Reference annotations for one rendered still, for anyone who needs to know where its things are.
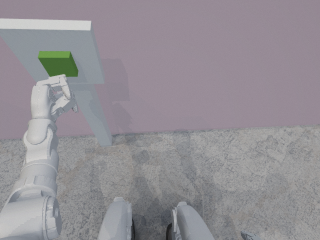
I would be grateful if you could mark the button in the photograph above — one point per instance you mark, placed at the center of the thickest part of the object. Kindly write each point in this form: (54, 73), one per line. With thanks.
(58, 63)

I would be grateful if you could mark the robot left upper arm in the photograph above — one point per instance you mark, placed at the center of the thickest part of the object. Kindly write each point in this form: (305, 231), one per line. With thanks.
(31, 219)

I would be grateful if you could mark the left robot thigh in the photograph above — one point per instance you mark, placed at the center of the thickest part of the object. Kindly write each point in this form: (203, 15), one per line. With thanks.
(116, 221)

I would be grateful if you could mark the right robot shin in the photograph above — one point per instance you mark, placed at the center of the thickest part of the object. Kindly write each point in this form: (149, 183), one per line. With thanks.
(177, 236)

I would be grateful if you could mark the right robot hand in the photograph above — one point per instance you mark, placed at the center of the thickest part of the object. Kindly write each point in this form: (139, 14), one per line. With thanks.
(249, 236)

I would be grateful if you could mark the panel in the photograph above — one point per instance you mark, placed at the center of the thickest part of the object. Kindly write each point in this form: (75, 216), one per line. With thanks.
(27, 37)

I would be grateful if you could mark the left robot hand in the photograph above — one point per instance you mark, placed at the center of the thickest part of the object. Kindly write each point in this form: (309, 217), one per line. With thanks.
(45, 104)

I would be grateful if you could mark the robot left forearm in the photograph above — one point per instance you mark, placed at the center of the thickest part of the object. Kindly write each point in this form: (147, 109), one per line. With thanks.
(40, 167)

